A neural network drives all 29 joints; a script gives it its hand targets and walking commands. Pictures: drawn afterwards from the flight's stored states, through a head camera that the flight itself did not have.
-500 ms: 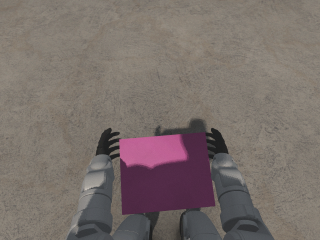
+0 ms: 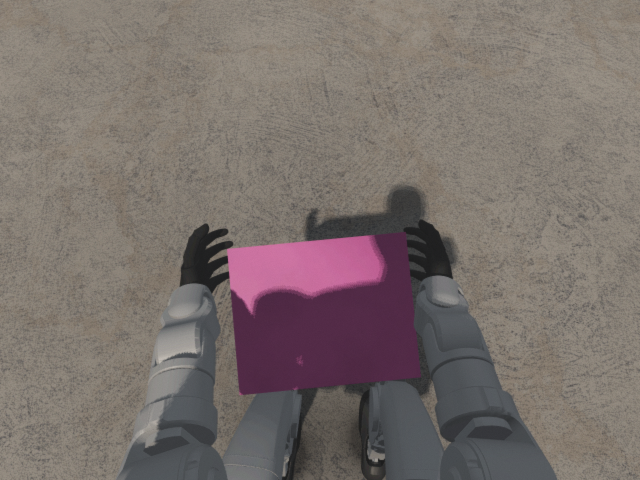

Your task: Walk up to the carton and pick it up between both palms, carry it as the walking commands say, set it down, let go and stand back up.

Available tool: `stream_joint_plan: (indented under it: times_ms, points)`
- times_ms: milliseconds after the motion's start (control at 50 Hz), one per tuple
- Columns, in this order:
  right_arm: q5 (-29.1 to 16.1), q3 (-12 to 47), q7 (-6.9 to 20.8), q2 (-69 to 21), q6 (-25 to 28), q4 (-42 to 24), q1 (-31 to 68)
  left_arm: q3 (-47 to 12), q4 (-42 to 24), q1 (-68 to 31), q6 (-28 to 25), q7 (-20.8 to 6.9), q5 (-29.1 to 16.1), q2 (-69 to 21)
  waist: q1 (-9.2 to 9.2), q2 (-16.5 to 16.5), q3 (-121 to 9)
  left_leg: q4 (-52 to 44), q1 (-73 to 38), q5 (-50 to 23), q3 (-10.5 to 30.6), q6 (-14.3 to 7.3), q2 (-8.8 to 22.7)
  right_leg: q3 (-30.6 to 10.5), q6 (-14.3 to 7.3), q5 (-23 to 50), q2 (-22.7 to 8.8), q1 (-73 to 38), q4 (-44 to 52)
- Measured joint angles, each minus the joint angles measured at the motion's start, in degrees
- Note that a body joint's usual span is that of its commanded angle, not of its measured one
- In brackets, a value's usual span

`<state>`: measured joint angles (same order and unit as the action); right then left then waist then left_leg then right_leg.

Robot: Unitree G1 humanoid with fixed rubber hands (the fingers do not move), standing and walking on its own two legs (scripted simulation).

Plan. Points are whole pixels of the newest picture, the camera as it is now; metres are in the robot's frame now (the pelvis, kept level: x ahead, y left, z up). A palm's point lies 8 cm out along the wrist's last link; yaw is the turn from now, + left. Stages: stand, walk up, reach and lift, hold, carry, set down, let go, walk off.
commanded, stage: set down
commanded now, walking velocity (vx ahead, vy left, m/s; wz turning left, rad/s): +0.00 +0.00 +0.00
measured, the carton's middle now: (322, 300) +0.34 +0.03 -0.17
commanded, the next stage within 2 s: none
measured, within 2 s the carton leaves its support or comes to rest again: neither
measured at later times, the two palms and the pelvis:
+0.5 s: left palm (217, 290) +0.35 +0.19 -0.15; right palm (416, 283) +0.37 -0.12 -0.17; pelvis -0.01 +0.02 -0.08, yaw +0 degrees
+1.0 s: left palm (231, 293) +0.36 +0.20 -0.24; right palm (404, 285) +0.40 -0.11 -0.26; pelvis -0.04 +0.01 -0.16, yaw +1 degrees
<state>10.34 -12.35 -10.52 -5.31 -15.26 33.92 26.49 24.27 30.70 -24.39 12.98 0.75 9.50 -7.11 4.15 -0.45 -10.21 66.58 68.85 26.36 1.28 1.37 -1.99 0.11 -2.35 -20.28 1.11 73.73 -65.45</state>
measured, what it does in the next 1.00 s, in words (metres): lowers itself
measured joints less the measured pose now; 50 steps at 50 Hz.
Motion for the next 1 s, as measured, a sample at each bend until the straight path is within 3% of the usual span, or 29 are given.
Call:
stream_joint_plan:
  times_ms: [280, 620, 1000]
  points:
    - [-3.65, 2.34, -0.95, 2.54, 1.88, 1.32, 1.48, -2.87, 0.15, -0.65, -1.91, 4.34, -4.69, 0.2, 0.05, -0.15, -4.16, 11.22, 13.49, 4.14, -0.6, -0.59, -0.33, -0.32, 0.79, -3.34, -0.09, 13.43, -10.36]
    - [-6.24, 2.57, -1.23, 5.82, 2.81, 6.35, 9.19, -3.89, 2.8, -7.11, -2.44, 8.03, -7.17, 1.49, -0.26, -0.57, -3.64, 23.38, 25.85, 6.88, -2.19, -1.26, -0.87, -1.57, 1.62, -5.39, -0.3, 26.27, -22.33]
    - [-7.48, 3.56, -2.14, 8.72, 0.79, 9.27, 19.42, -2.8, 4.14, -15.82, -0.54, 8.83, -9.11, 4.13, -0.42, 0.19, -0.36, 34.97, 39.36, 7.47, -2.36, -0.51, -1.22, -1.44, 1.24, -5.33, -0.25, 40.07, -33.59]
